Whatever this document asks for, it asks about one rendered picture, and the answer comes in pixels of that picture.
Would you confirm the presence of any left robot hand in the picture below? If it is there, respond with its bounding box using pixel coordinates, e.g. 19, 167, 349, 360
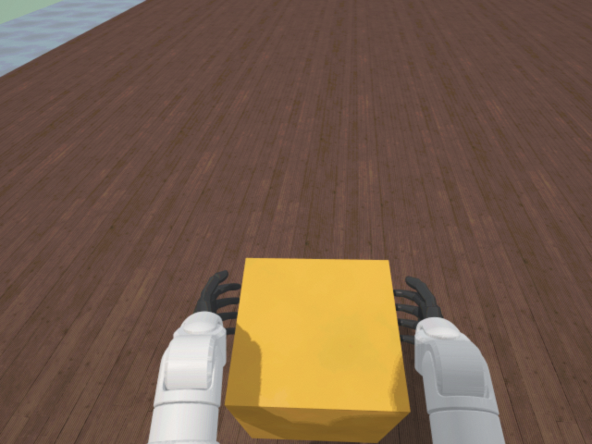
193, 270, 241, 335

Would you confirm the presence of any robot left forearm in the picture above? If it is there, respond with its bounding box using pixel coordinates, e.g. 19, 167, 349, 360
147, 312, 227, 444

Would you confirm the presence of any robot right forearm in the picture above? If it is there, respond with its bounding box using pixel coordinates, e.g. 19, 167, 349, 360
414, 317, 505, 444

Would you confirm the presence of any right robot hand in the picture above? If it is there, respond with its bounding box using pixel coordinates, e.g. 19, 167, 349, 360
393, 276, 444, 345

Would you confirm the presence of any carton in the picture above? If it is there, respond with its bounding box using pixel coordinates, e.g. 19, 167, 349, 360
225, 258, 411, 443

